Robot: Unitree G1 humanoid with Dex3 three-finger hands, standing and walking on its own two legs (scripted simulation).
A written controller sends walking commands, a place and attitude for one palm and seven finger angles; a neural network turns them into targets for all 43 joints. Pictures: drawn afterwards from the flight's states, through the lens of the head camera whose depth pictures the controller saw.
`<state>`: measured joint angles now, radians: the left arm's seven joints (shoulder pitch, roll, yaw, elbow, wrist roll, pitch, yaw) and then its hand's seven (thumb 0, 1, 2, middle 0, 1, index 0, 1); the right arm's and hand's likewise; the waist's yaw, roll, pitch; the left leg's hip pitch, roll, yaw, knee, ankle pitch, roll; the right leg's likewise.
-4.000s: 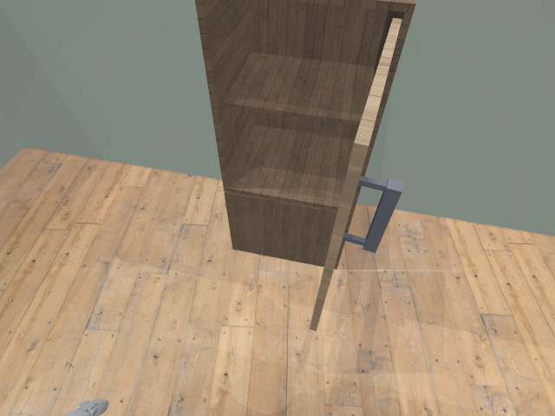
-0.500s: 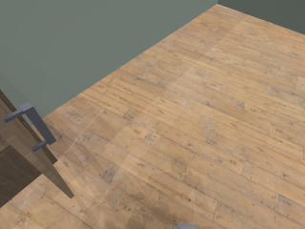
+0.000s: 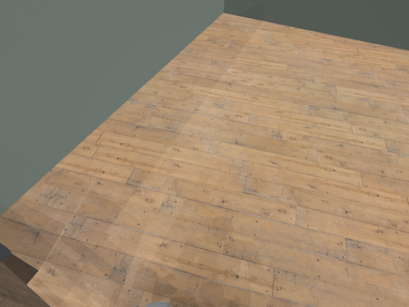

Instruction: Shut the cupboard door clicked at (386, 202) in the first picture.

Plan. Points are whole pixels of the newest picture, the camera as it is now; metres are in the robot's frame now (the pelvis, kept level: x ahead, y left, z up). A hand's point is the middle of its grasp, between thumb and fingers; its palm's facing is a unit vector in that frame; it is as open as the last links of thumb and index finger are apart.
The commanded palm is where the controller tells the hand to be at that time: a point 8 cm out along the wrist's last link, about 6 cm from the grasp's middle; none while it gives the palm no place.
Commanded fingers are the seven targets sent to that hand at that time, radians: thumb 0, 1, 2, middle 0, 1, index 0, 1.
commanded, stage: walk around to get in front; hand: left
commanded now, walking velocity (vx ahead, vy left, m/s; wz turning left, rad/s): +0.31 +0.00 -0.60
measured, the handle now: out of the picture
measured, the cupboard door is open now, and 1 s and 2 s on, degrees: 83 83 83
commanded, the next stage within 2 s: none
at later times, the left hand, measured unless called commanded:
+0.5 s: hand (168, 231) +0.33 +0.13 -0.17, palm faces -0.37 -0.92 -0.17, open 7.4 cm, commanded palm none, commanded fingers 0.00 0.90 0.90 -0.20 -0.30 -0.20 -0.30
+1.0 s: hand (191, 205) +0.42 +0.07 -0.18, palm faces -0.31 -0.93 -0.19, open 7.3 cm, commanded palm none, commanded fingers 0.00 0.90 0.90 -0.20 -0.30 -0.20 -0.30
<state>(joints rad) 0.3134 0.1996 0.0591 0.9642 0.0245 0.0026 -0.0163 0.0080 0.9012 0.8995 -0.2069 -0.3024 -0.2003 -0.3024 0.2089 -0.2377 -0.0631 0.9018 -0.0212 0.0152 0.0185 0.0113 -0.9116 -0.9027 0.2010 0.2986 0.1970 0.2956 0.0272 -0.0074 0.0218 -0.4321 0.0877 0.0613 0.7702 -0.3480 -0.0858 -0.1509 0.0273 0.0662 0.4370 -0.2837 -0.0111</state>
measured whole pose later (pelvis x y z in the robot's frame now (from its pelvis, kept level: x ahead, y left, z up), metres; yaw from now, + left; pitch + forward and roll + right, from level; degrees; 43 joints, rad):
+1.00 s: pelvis +0.36 -0.10 -0.01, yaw -24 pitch +0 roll -3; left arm 0.35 0.18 0.05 1.08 0.02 -0.07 0.01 -0.01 0.92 0.90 -0.20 -0.30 -0.20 -0.30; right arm 0.12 -0.17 -0.05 0.96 -0.02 -0.03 0.03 0.01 -0.91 -0.90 0.20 0.30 0.20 0.30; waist 0.04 0.02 0.02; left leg -0.52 0.13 0.10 0.72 -0.19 -0.04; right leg -0.02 0.06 -0.09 0.36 -0.33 -0.04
